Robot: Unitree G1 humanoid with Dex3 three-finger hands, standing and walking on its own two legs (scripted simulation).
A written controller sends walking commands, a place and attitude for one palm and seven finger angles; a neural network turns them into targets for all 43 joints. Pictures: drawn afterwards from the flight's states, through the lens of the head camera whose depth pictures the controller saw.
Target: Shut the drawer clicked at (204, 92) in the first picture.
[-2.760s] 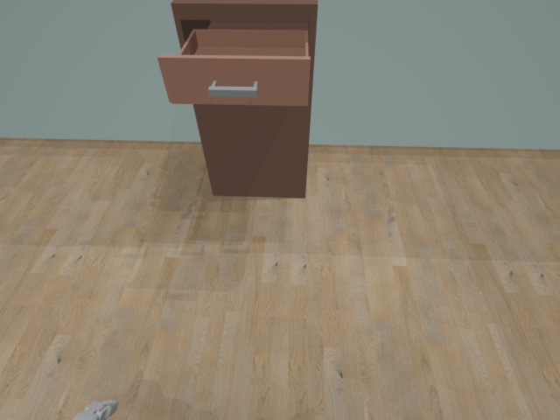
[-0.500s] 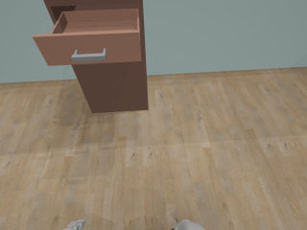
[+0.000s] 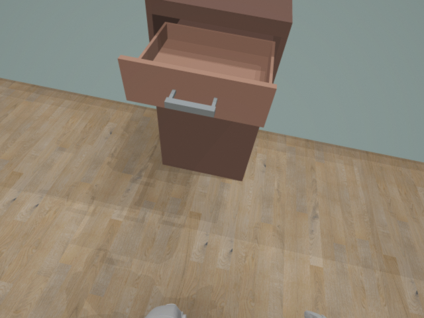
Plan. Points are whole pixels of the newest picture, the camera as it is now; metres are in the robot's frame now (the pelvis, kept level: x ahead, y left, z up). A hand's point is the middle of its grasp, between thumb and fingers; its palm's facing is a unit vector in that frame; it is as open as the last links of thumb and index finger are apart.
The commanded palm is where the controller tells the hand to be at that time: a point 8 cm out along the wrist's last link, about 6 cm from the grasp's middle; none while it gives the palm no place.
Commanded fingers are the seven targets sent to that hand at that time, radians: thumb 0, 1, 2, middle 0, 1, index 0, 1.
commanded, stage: take the last steps up to it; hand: left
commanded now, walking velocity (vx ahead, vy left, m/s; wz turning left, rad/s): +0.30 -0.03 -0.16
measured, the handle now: (192, 102) +0.63 +0.13 +0.01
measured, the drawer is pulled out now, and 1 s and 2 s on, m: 0.29 0.29 0.29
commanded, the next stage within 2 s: come to a stop and stand still in 0.94 s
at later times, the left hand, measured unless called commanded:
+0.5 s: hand (154, 275) +0.22 +0.14 -0.14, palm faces -0.11 -0.98 -0.18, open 7.4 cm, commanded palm none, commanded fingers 0.00 0.90 0.90 -0.20 -0.30 -0.20 -0.30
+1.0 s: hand (171, 290) +0.20 +0.10 -0.16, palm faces +0.05 -0.99 -0.14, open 7.3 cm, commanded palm none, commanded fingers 0.00 0.90 0.90 -0.20 -0.30 -0.20 -0.30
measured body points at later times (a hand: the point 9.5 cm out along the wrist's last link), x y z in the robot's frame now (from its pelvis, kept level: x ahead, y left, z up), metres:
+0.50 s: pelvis +0.11 -0.02 +0.02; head +0.12 -0.03 +0.47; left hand +0.22 +0.20 -0.12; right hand +0.00 -0.22 -0.13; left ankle +0.08 +0.07 -0.72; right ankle +0.18 -0.17 -0.69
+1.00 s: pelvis +0.25 -0.06 +0.02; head +0.26 -0.05 +0.47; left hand +0.19 +0.16 -0.14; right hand +0.33 -0.29 -0.12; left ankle +0.33 +0.05 -0.70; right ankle +0.18 -0.16 -0.72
